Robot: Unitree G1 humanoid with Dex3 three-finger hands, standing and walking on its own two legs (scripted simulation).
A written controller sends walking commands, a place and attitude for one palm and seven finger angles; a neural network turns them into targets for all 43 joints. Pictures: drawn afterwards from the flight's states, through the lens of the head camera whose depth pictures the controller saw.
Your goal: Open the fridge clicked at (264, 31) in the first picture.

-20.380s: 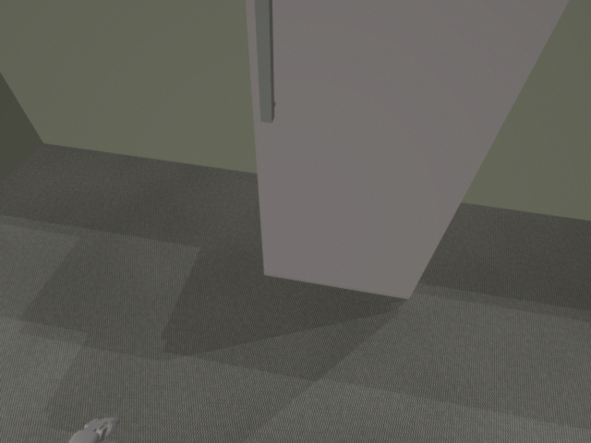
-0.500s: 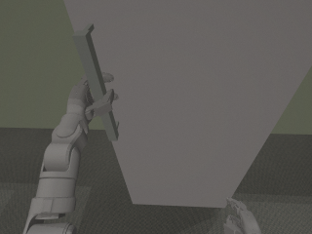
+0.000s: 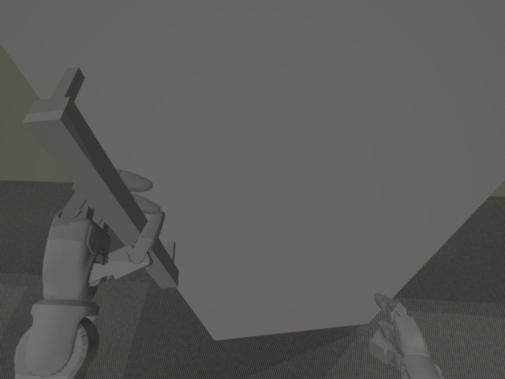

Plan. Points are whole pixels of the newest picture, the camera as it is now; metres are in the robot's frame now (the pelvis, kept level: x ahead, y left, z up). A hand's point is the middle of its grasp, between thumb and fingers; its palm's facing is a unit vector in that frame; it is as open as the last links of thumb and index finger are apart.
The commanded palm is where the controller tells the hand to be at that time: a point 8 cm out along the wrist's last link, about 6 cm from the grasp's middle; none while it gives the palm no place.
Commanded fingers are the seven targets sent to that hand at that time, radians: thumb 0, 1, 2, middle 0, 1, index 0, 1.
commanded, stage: walk backward, drawing the door open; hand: left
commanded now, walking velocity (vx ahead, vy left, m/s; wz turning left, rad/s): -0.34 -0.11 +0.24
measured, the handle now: (134, 208) +0.28 +0.16 +0.19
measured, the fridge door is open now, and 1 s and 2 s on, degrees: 10 37 76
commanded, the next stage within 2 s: stop walking and hold the door back in 1.98 s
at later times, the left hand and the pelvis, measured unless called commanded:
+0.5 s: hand (155, 293) +0.18 +0.11 +0.18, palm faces +0.48 -0.84 -0.25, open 7.0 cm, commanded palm +0.13 +0.15 +0.18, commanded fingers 0.00 0.90 0.90 -0.45 -1.40 -0.45 -1.40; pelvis -0.03 -0.12 -0.02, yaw +11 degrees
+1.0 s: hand out of the picture +0.04 +0.01 +0.18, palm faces +0.73 -0.65 -0.21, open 6.9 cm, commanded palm -0.02 +0.03 +0.17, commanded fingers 0.00 0.90 0.90 -0.45 -1.40 -0.45 -1.40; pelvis -0.09 -0.30 -0.01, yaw +32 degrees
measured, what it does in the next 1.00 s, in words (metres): steps to the right, turning left: right foot, then left foot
